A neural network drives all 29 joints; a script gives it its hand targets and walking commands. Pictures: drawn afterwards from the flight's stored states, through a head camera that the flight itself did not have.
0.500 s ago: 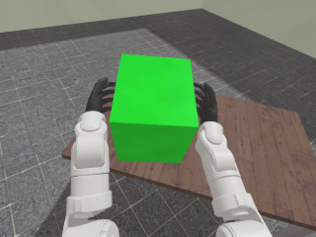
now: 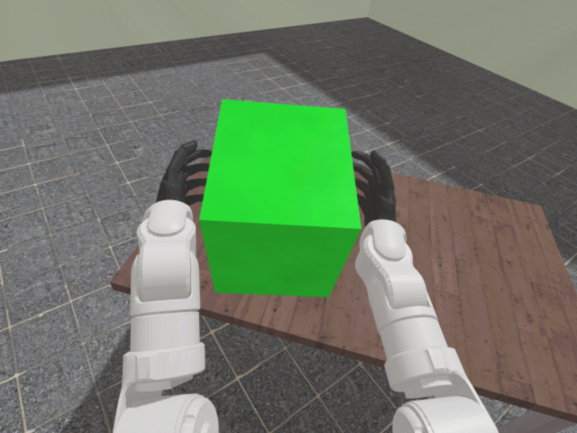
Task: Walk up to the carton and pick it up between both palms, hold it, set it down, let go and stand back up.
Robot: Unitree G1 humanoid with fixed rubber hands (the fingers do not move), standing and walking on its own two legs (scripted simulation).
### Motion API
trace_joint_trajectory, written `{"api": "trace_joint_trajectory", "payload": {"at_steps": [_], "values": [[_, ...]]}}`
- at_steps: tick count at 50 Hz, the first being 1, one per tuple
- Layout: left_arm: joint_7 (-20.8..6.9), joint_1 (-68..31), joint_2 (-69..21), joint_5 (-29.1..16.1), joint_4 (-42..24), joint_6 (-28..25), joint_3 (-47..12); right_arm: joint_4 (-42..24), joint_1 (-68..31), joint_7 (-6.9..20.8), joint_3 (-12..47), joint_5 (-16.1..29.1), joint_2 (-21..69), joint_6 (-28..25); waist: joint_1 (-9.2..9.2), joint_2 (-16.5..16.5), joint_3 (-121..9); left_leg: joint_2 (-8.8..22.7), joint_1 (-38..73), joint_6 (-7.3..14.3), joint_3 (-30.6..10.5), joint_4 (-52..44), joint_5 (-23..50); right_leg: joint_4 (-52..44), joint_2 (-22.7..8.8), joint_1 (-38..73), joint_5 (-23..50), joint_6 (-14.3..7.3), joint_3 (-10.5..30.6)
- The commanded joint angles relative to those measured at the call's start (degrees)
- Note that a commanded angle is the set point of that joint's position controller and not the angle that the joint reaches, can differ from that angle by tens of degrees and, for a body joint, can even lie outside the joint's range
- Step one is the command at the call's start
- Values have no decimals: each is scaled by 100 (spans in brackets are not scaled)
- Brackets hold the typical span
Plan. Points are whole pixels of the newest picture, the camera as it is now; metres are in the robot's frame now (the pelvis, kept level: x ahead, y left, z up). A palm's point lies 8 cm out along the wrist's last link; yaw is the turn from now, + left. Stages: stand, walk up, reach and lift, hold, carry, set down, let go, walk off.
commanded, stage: hold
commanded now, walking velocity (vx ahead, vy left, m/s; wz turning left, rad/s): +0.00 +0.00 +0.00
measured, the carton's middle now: (278, 203) +0.41 +0.00 +0.13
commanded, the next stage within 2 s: set down in 1.24 s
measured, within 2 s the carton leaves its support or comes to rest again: neither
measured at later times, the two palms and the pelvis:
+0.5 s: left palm (174, 202) +0.36 +0.14 +0.17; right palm (376, 213) +0.36 -0.13 +0.16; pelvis +0.00 +0.00 +0.00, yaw +0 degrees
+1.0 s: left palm (175, 203) +0.36 +0.14 +0.17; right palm (376, 216) +0.36 -0.13 +0.15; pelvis +0.00 +0.00 +0.00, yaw +0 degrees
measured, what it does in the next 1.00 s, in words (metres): stands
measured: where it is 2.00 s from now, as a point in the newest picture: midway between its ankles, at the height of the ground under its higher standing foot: outside the picture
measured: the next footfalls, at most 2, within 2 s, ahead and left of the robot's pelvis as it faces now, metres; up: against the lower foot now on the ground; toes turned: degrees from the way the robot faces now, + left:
none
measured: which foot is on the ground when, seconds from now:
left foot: down 0.00-1.00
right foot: down 0.00-1.00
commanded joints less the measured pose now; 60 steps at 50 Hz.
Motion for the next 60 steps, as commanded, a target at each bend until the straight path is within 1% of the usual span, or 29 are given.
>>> {"api": "trace_joint_trajectory", "payload": {"at_steps": [1,6,7,10,12,13,17,20,22,25,27,30,31,32,34,38,39,41,43,44,45,46,49,52,53,55,57,58,60], "values": [[-668,-3203,-1921,-863,-789,-458,-2640,-1452,-3233,753,2296,294,2195,-294,-91,409,-2818,-366,-375,13,502,-139,2001,192,344,1754,1055,142,-50],[-702,-3230,-1857,-657,-314,-423,-2219,-958,-3145,855,1977,46,2168,-219,43,341,-2034,-331,-892,166,524,-520,838,77,292,1444,-12,120,-88],[-710,-3215,-1895,-655,-251,-389,-2205,-927,-3184,878,1938,19,2151,-228,50,389,-2006,-327,-899,145,545,-538,814,70,301,1380,-95,91,-108],[-675,-3385,-1984,-808,-557,-430,-2424,-1158,-3313,875,2008,132,2148,-338,-45,473,-2547,-317,-532,76,539,-322,1342,161,337,1479,320,69,-138],[-639,-3383,-2018,-887,-788,-483,-2600,-1408,-3365,844,2178,197,2193,-380,3,433,-2842,-359,-402,47,534,-170,1678,219,380,1592,644,102,-148],[-626,-3415,-1966,-885,-723,-477,-2649,-1386,-3370,827,2158,165,2135,-374,-53,489,-2879,-346,-453,26,524,-171,1626,210,375,1624,631,89,-117],[-676,-3295,-1871,-739,-276,-440,-2307,-951,-3214,849,1941,3,2149,-260,-53,373,-2251,-341,-789,118,539,-408,944,117,305,1405,84,110,-93],[-709,-3355,-1923,-649,-175,-404,-2207,-813,-3290,915,1766,-71,2095,-292,-38,474,-2205,-343,-876,111,567,-480,683,81,310,1385,-183,98,-149],[-674,-3304,-2048,-725,-373,-416,-2366,-1115,-3359,932,1929,48,2140,-368,-36,515,-2573,-325,-652,48,549,-348,1292,159,348,1526,278,67,-142],[-612,-3185,-2081,-958,-940,-472,-2775,-1716,-3363,797,2340,298,2167,-426,-92,425,-3301,-351,-176,-32,477,62,2456,315,405,1883,1403,121,-82],[-638,-3202,-1898,-874,-753,-440,-2589,-1418,-3220,745,2292,248,2124,-277,-81,380,-2813,-382,-397,-4,472,-65,2040,229,351,1772,1154,150,-48],[-726,-2985,-1843,-578,-301,-317,-2172,-847,-2948,818,1985,116,2100,-149,-28,374,-1925,-344,-758,119,520,-439,1050,59,298,1469,139,130,-68],[-756,-3113,-1789,-526,-144,-308,-2007,-657,-3004,866,1879,44,2107,-135,41,303,-1692,-327,-980,182,551,-589,664,23,277,1430,-214,117,-91],[-763,-3099,-1824,-508,-167,-317,-1966,-653,-3014,897,1809,30,2128,-157,40,317,-1709,-305,-1020,197,555,-642,579,5,271,1480,-308,113,-88],[-756,-3262,-1964,-597,-285,-357,-2110,-986,-3312,931,1903,63,2162,-277,84,359,-2086,-326,-858,178,580,-539,871,116,301,1533,-28,114,-116],[-617,-3393,-2093,-995,-964,-514,-2827,-1876,-3528,798,2296,278,2168,-469,-135,485,-3372,-345,-49,-33,492,88,2413,297,415,1727,1276,101,-122],[-603,-3440,-2001,-1010,-947,-523,-2850,-1802,-3501,769,2340,279,2142,-417,-105,512,-3303,-363,-76,-50,484,96,2368,257,399,1664,1234,105,-93],[-581,-3323,-1949,-954,-810,-498,-2793,-1446,-3181,764,2200,206,2102,-292,-166,505,-2834,-336,-211,-37,462,-57,1908,194,387,1454,775,72,-111],[-663,-3230,-1796,-657,-226,-391,-2233,-666,-2954,841,1844,2,2070,-123,-42,450,-1821,-335,-873,93,537,-480,676,20,313,1223,-258,90,-117],[-715,-3237,-1784,-519,-15,-346,-2027,-430,-3004,900,1694,-67,2099,-108,-15,486,-1499,-298,-1170,148,565,-657,257,12,271,1248,-588,88,-96],[-743,-3150,-1904,-491,-18,-312,-1970,-498,-3026,947,1652,-100,2079,-144,9,485,-1571,-271,-1221,187,566,-745,137,26,246,1314,-655,84,-126],[-759,-3209,-1950,-519,-95,-315,-1973,-617,-3128,967,1649,-80,2097,-198,14,469,-1763,-278,-1235,193,565,-743,265,43,259,1430,-523,87,-111],[-692,-3407,-2059,-772,-522,-440,-2388,-1448,-3612,925,2065,119,2184,-445,18,375,-2929,-359,-682,108,573,-303,1380,225,329,1742,486,116,-117],[-612,-3396,-1956,-923,-713,-503,-2597,-1579,-3513,788,2274,227,2210,-412,-65,294,-3175,-381,-274,56,521,-7,2048,283,365,1827,1217,151,-82],[-633,-3484,-1934,-969,-733,-511,-2670,-1481,-3448,751,2242,212,2215,-359,-124,313,-3077,-386,-305,56,523,-19,1876,278,347,1769,1109,162,-64],[-694,-3256,-1809,-699,-345,-408,-2343,-880,-3118,767,2075,107,2163,-186,-81,330,-2381,-385,-620,124,539,-305,1153,128,306,1599,439,156,-41],[-781,-3187,-1800,-534,-93,-346,-2001,-570,-2968,844,1788,-22,2161,-132,-30,380,-1815,-356,-1005,166,589,-611,533,28,265,1396,-161,138,-75],[-784,-3199,-1912,-527,-149,-355,-2048,-700,-3071,883,1776,-59,2170,-185,-36,416,-1936,-316,-994,173,546,-630,535,58,270,1427,-254,113,-92],[-745,-3215,-2085,-682,-526,-369,-2314,-1170,-3254,894,1986,96,2177,-308,-46,511,-2513,-318,-688,73,523,-378,1364,189,337,1587,422,93,-130]]}}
